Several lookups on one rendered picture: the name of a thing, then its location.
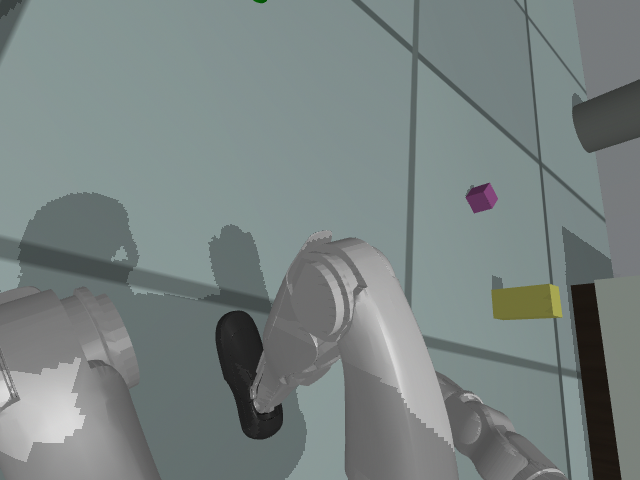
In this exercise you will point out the right robot hand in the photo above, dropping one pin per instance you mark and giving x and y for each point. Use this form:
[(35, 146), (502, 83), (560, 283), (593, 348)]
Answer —
[(448, 387)]

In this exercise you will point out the right robot arm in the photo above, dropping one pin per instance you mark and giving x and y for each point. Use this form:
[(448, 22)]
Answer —
[(488, 438)]

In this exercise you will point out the right robot foot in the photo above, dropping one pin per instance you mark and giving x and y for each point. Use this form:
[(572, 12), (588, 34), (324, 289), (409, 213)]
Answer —
[(239, 348)]

